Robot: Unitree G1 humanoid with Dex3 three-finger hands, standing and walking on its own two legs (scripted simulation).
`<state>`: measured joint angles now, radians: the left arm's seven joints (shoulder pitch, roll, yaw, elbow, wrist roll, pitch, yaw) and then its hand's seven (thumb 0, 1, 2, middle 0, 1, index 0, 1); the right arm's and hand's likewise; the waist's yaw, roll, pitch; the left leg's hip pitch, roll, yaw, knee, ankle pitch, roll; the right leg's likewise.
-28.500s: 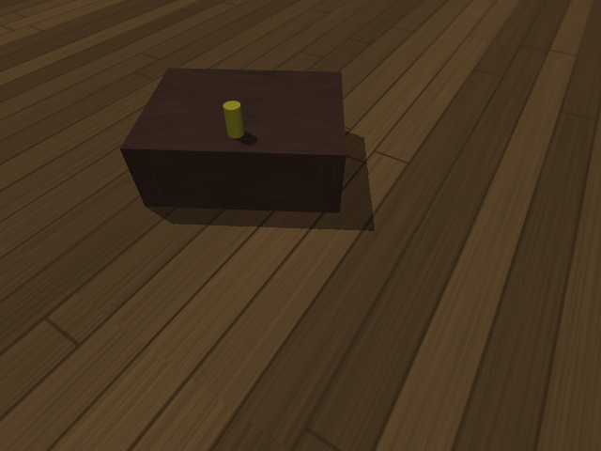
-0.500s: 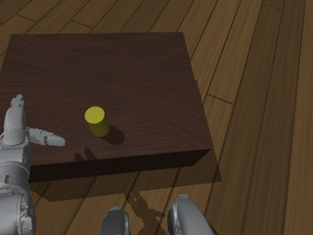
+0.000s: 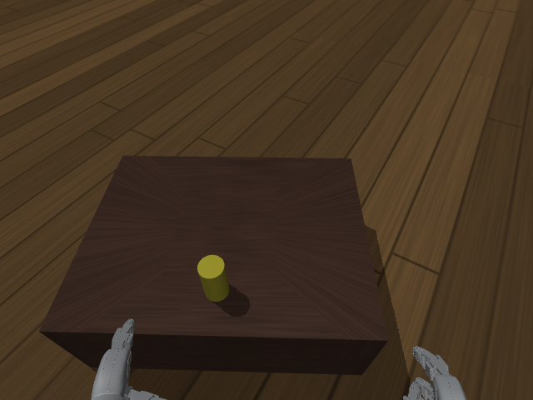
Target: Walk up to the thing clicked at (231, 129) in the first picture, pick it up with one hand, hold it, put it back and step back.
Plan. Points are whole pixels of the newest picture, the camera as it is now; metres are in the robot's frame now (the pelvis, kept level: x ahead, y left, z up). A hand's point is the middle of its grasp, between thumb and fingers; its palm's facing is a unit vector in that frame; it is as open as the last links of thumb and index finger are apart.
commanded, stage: home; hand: left
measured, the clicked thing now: (214, 279) +0.50 +0.17 -0.34
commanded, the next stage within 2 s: stand in 1.96 s
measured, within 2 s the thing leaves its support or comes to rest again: neither
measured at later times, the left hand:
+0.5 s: hand out of the picture +0.17 +0.17 -0.07, palm faces +0.10 -0.95 -0.29, open 17.6 cm
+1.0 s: hand out of the picture +0.05 +0.24 -0.10, palm faces +0.02 -0.91 -0.40, open 17.6 cm
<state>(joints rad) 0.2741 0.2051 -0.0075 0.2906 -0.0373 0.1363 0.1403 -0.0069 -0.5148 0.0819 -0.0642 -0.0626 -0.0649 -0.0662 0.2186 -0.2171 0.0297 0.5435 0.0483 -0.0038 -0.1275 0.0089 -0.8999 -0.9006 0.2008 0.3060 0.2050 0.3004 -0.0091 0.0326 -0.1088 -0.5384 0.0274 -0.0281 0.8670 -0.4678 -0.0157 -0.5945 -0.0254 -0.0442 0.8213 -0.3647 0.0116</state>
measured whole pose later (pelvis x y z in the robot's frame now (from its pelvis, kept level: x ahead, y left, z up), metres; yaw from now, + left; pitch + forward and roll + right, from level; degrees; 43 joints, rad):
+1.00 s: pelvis -0.01 -0.01 +0.04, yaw +2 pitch -3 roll +0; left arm 0.23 0.30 0.01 0.96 0.04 0.01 0.04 0.00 -0.57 0.04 -0.05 -0.04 -0.05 -0.05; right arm 0.25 -0.31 -0.03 0.94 -0.04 0.04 -0.01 0.01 -0.90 -0.90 0.20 0.31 0.20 0.30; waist 0.01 0.05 0.03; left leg -0.16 0.00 -0.04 0.50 -0.28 -0.03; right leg -0.23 -0.05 -0.06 0.52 -0.23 0.00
